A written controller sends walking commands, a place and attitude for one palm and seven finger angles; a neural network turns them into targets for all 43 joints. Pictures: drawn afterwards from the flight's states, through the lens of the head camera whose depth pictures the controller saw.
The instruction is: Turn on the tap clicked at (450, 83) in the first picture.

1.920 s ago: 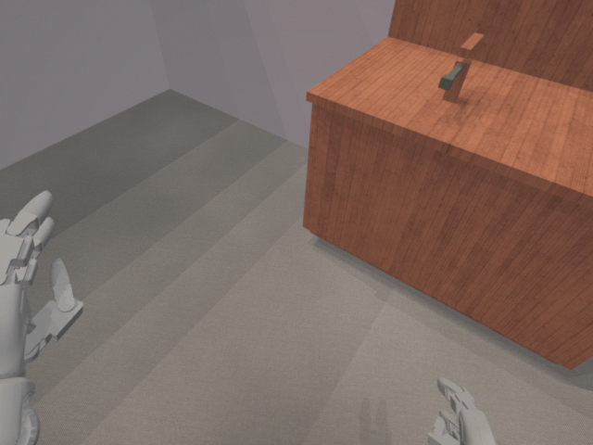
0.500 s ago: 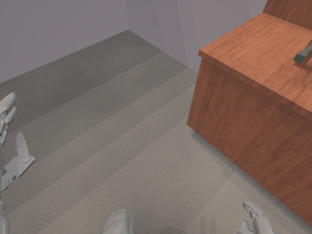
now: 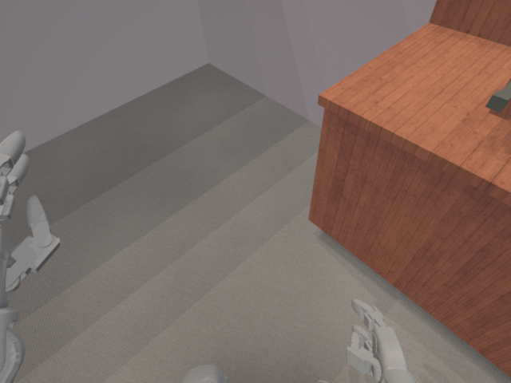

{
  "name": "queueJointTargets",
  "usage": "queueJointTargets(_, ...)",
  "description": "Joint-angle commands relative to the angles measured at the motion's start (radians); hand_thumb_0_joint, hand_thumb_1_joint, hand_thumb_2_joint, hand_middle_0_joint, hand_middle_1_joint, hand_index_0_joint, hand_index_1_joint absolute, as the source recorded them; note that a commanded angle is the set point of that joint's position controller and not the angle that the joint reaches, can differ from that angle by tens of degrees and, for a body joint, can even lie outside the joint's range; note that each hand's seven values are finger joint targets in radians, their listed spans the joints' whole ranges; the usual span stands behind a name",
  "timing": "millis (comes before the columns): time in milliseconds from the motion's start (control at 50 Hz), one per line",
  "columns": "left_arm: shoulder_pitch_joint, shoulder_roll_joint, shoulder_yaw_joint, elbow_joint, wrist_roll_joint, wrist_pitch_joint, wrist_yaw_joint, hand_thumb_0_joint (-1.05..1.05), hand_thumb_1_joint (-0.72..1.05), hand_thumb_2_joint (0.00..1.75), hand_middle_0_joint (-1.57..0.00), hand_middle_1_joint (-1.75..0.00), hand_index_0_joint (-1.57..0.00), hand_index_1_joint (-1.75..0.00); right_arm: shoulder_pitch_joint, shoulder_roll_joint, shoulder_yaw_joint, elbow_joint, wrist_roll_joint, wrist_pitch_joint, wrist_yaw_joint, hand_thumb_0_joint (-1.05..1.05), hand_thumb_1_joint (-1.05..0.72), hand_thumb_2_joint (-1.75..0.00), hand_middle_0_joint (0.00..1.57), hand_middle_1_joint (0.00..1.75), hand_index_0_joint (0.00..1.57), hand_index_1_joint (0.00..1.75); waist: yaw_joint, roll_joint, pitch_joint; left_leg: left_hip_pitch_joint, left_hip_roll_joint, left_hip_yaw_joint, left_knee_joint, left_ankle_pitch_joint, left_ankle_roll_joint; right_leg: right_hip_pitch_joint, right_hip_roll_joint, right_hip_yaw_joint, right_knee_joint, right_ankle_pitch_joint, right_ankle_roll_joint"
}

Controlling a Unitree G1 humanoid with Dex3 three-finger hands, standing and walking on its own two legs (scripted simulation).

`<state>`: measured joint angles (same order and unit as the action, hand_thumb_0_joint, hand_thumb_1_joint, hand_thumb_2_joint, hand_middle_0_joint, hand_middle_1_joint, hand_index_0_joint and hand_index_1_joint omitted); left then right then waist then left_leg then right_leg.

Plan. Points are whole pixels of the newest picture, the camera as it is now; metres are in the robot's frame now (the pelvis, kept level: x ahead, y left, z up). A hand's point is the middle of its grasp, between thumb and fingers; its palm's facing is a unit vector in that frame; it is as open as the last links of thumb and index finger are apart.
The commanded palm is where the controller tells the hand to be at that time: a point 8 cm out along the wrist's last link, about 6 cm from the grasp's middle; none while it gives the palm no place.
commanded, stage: turn to face it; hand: left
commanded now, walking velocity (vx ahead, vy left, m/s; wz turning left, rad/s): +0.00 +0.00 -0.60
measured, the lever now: (498, 101) +0.65 -0.41 +0.08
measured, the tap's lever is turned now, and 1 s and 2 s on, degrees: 0 0 0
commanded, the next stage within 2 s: take the last steps up to it in 1.68 s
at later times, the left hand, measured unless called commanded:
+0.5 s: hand (137, 219) +0.25 +0.16 +0.19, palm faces +0.14 -0.90 -0.42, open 7.4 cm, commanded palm +0.21 +0.21 +0.20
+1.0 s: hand (201, 261) +0.20 +0.08 +0.20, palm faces -0.11 -0.91 -0.41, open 7.4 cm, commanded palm +0.18 +0.13 +0.20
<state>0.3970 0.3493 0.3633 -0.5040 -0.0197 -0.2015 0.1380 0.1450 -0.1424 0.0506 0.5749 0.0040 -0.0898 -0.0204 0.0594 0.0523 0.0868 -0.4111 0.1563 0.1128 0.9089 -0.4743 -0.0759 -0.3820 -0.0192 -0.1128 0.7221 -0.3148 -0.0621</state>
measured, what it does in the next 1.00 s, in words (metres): walks backwards, turning right: left foot, then right foot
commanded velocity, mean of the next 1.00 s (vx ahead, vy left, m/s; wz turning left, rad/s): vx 0.00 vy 0.00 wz -0.60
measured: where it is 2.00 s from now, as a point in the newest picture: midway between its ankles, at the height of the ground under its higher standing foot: outside the picture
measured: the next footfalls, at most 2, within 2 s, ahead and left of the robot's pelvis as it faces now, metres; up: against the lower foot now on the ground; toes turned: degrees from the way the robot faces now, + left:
left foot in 0.28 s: +0.04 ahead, +0.14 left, +0.00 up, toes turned -5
right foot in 0.56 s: -0.01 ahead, -0.14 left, +0.00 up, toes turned -27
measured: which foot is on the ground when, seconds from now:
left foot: up 0.00-0.26, down 0.28-0.56, up 0.58-0.88, down 0.90-1.00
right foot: down 0.00-0.30, up 0.32-0.54, down 0.56-0.92, up 0.94-1.00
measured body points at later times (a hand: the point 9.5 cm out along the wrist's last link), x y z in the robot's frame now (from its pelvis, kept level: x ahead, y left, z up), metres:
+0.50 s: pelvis -0.03 +0.00 +0.01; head -0.02 -0.01 +0.46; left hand +0.24 +0.21 +0.21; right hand +0.06 -0.26 -0.07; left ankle +0.00 +0.14 -0.72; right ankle -0.04 -0.11 -0.69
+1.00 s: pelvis -0.11 +0.00 +0.01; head -0.10 -0.01 +0.46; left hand +0.20 +0.13 +0.22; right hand -0.11 -0.31 -0.06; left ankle -0.02 +0.10 -0.72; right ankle -0.10 -0.10 -0.68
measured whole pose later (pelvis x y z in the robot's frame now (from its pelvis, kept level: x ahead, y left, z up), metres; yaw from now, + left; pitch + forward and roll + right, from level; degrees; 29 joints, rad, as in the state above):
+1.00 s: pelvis -0.11 +0.00 +0.01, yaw -35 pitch -1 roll +2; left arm 0.43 0.38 0.37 -0.50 -0.02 -0.19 0.14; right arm 0.21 -0.24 -0.02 0.53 0.01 0.03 -0.05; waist 0.02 -0.04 0.04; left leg -0.24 0.06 0.12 0.53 -0.25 -0.02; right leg -0.51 0.09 0.04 0.89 -0.35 0.00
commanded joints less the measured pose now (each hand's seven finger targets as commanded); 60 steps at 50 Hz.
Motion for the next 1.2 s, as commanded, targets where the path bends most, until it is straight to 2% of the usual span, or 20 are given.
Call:
queueJointTargets(0, -0.021, 0.196, 0.134, -0.187, -0.016, -0.045, 0.032, 0.0, 0.9, 0.9, -0.2, -0.3, -0.2, -0.3, -0.039, -0.111, -0.057, -0.135, -0.001, -0.005, -0.018, 0.0, -0.9, -0.9, 0.2, 0.3, 0.2, 0.3, -0.049, -0.217, -0.278, -0.186, -0.069, -0.102, 0.293, -0.029, -0.008, 0.348, -0.274, 0.415, -0.267, 0.755, -0.113)
queueJointTargets(60, 0.018, 0.204, 0.137, -0.246, -0.019, -0.059, 0.035, 0.0, 0.9, 0.9, -0.2, -0.3, -0.2, -0.3, -0.064, -0.127, -0.067, -0.141, 0.0, 0.024, -0.026, 0.0, -0.9, -0.9, 0.2, 0.3, 0.2, 0.3, -0.049, -0.177, -0.282, -0.11, -0.077, -0.085, 0.134, 0.015, -0.005, 0.298, -0.24, 0.352, -0.289, 0.659, -0.1)
queueJointTargets(220, 0.069, 0.208, 0.155, -0.235, -0.019, -0.058, 0.04, 0.0, 0.9, 0.9, -0.2, -0.3, -0.2, -0.3, -0.007, -0.174, -0.092, -0.172, 0.01, 0.052, -0.019, 0.0, -0.9, -0.9, 0.2, 0.3, 0.2, 0.3, -0.041, -0.125, -0.274, 0.188, -0.098, -0.05, -0.409, 0.136, 0.035, 0.12, -0.173, 0.454, -0.335, 0.188, -0.057)
queueJointTargets(280, 0.028, 0.209, 0.151, -0.247, -0.01, -0.067, 0.023, 0.0, 0.9, 0.9, -0.2, -0.3, -0.2, -0.3, -0.015, -0.22, -0.115, -0.202, 0.014, 0.057, -0.032, 0.0, -0.9, -0.9, 0.2, 0.3, 0.2, 0.3, -0.036, 0.166, -0.197, 0.313, 0.178, -0.266, -0.573, 0.363, 0.155, -0.104, 0.038, 0.272, -0.042, -0.029, 0.064)
queueJointTargets(320, 0.033, 0.197, 0.134, -0.196, 0.004, -0.066, 0.016, 0.0, 0.9, 0.9, -0.2, -0.3, -0.2, -0.3, -0.024, -0.178, -0.101, -0.193, -0.002, 0.049, -0.031, 0.0, -0.9, -0.9, 0.2, 0.3, 0.2, 0.3, -0.036, 0.257, -0.131, 0.156, 0.31, -0.32, -0.618, 0.438, 0.24, -0.135, 0.03, 0.143, 0.33, -0.19, 0.099)
queueJointTargets(380, -0.045, 0.147, 0.051, -0.227, 0.011, -0.06, 0.003, 0.0, 0.9, 0.9, -0.2, -0.3, -0.2, -0.3, 0.004, -0.204, -0.11, -0.183, 0.01, 0.028, -0.012, 0.0, -0.9, -0.9, 0.2, 0.3, 0.2, 0.3, -0.043, 0.198, -0.09, 0.186, 0.231, -0.073, -0.521, 0.618, 0.163, -0.101, 0.002, 0.064, 0.18, -0.142, 0.113)
queueJointTargets(500, -0.061, 0.191, 0.092, -0.208, 0.004, -0.042, 0.005, 0.0, 0.9, 0.9, -0.2, -0.3, -0.2, -0.3, 0.04, -0.21, -0.104, -0.186, 0.008, -0.003, 0.009, 0.0, -0.9, -0.9, 0.2, 0.3, 0.2, 0.3, -0.048, 0.165, -0.146, 0.178, 0.188, 0.028, -0.306, 0.635, 0.084, 0.183, 0.032, -0.025, -0.212, 0.066, 0.097)
queueJointTargets(520, -0.061, 0.214, 0.114, -0.201, 0.005, -0.046, 0.007, 0.0, 0.9, 0.9, -0.2, -0.3, -0.2, -0.3, 0.041, -0.196, -0.103, -0.187, 0.013, 0.0, 0.012, 0.0, -0.9, -0.9, 0.2, 0.3, 0.2, 0.3, -0.044, 0.055, -0.177, 0.113, 0.142, 0.06, -0.166, 0.531, 0.059, 0.275, -0.031, 0.051, -0.265, 0.243, 0.064)
queueJointTargets(540, -0.047, 0.252, 0.151, -0.191, 0.006, -0.053, 0.017, 0.0, 0.9, 0.9, -0.2, -0.3, -0.2, -0.3, 0.028, -0.162, -0.093, -0.201, 0.015, 0.005, 0.011, 0.0, -0.9, -0.9, 0.2, 0.3, 0.2, 0.3, -0.039, -0.177, -0.199, -0.058, 0.022, 0.091, 0.035, 0.199, 0.012, 0.381, -0.184, 0.304, -0.271, 0.654, -0.029)
queueJointTargets(560, 0.02, 0.244, 0.172, -0.138, -0.019, -0.038, 0.024, 0.0, 0.9, 0.9, -0.2, -0.3, -0.2, -0.3, -0.009, -0.166, -0.097, -0.217, 0.018, 0.01, 0.009, 0.0, -0.9, -0.9, 0.2, 0.3, 0.2, 0.3, -0.022, -0.307, -0.235, -0.155, -0.063, -0.013, 0.188, -0.134, -0.009, 0.32, -0.299, 0.537, -0.323, 0.722, -0.103)
queueJointTargets(620, 0.119, 0.242, 0.191, -0.238, -0.037, -0.045, 0.029, 0.0, 0.9, 0.9, -0.2, -0.3, -0.2, -0.3, -0.022, -0.129, -0.067, -0.181, 0.003, 0.064, 0.006, 0.0, -0.9, -0.9, 0.2, 0.3, 0.2, 0.3, -0.042, -0.145, -0.251, -0.178, -0.04, -0.141, 0.298, 0.0, -0.01, 0.293, -0.257, 0.466, -0.322, 0.447, -0.123)
queueJointTargets(680, 0.108, 0.24, 0.195, -0.244, -0.039, -0.052, 0.029, 0.0, 0.9, 0.9, -0.2, -0.3, -0.2, -0.3, -0.043, -0.13, -0.068, -0.166, -0.003, 0.085, -0.005, 0.0, -0.9, -0.9, 0.2, 0.3, 0.2, 0.3, -0.046, -0.157, -0.252, -0.067, -0.059, -0.105, 0.121, 0.047, -0.009, 0.178, -0.197, 0.392, -0.384, 0.237, -0.1)
queueJointTargets(840, 0.03, 0.195, 0.115, -0.199, -0.028, -0.031, 0.028, 0.0, 0.9, 0.9, -0.2, -0.3, -0.2, -0.3, -0.012, -0.171, -0.08, -0.178, 0.002, 0.094, -0.016, 0.0, -0.9, -0.9, 0.2, 0.3, 0.2, 0.3, -0.04, -0.164, -0.22, 0.209, -0.115, -0.055, -0.376, 0.062, 0.04, 0.022, -0.152, 0.492, -0.449, -0.094, -0.058)
queueJointTargets(880, -0.033, 0.203, 0.098, -0.239, -0.027, -0.044, 0.02, 0.0, 0.9, 0.9, -0.2, -0.3, -0.2, -0.3, -0.007, -0.193, -0.089, -0.194, 0.002, 0.086, -0.025, 0.0, -0.9, -0.9, 0.2, 0.3, 0.2, 0.3, -0.05, -0.035, -0.175, 0.329, -0.011, -0.135, -0.59, 0.041, 0.098, -0.102, -0.049, 0.431, -0.298, -0.129, 0.012)
queueJointTargets(920, -0.069, 0.22, 0.123, -0.248, 0.0, -0.057, 0.02, 0.0, 0.9, 0.9, -0.2, -0.3, -0.2, -0.3, -0.034, -0.184, -0.086, -0.2, 0.0, 0.071, -0.031, 0.0, -0.9, -0.9, 0.2, 0.3, 0.2, 0.3, -0.034, 0.288, -0.124, 0.185, 0.298, -0.396, -0.756, -0.054, 0.243, -0.178, 0.077, 0.181, 0.262, -0.165, 0.085)
queueJointTargets(960, -0.086, 0.214, 0.107, -0.234, 0.008, -0.067, 0.009, 0.0, 0.9, 0.9, -0.2, -0.3, -0.2, -0.3, -0.028, -0.163, -0.103, -0.203, 0.007, 0.055, -0.021, 0.0, -0.9, -0.9, 0.2, 0.3, 0.2, 0.3, -0.035, 0.172, -0.06, 0.047, 0.284, -0.293, -0.717, -0.009, 0.261, -0.148, 0.014, 0.183, 0.499, -0.115, 0.099)
queueJointTargets(1000, -0.011, 0.14, 0.053, -0.167, 0.003, -0.056, 0.012, 0.0, 0.9, 0.9, -0.2, -0.3, -0.2, -0.3, -0.014, -0.185, -0.108, -0.184, 0.015, 0.041, -0.008, 0.0, -0.9, -0.9, 0.2, 0.3, 0.2, 0.3, -0.033, 0.167, -0.04, 0.113, 0.211, -0.113, -0.627, 0.178, 0.198, -0.158, 0.0, 0.105, 0.328, -0.134, 0.107)
queueJointTargets(1120, -0.078, 0.179, 0.078, -0.216, 0.002, -0.056, 0.016, 0.0, 0.9, 0.9, -0.2, -0.3, -0.2, -0.3, 0.042, -0.206, -0.109, -0.18, 0.013, -0.013, 0.009, 0.0, -0.9, -0.9, 0.2, 0.3, 0.2, 0.3, -0.049, 0.171, -0.153, 0.177, 0.155, 0.018, -0.351, 0.476, 0.085, 0.173, 0.049, -0.017, -0.236, 0.05, 0.104)
queueJointTargets(1140, -0.082, 0.203, 0.098, -0.21, 0.004, -0.058, 0.019, 0.0, 0.9, 0.9, -0.2, -0.3, -0.2, -0.3, 0.04, -0.196, -0.107, -0.183, 0.015, -0.014, 0.013, 0.0, -0.9, -0.9, 0.2, 0.3, 0.2, 0.3, -0.047, 0.076, -0.18, 0.129, 0.12, 0.038, -0.241, 0.405, 0.06, 0.247, -0.008, 0.059, -0.291, 0.173, 0.07)
queueJointTargets(1180, -0.023, 0.257, 0.165, -0.173, -0.012, -0.051, 0.036, 0.0, 0.9, 0.9, -0.2, -0.3, -0.2, -0.3, -0.014, -0.154, -0.09, -0.21, 0.017, 0.0, 0.011, 0.0, -0.9, -0.9, 0.2, 0.3, 0.2, 0.3, -0.016, -0.302, -0.227, -0.157, -0.074, -0.006, 0.122, -0.131, -0.002, 0.333, -0.283, 0.54, -0.338, 0.628, -0.097)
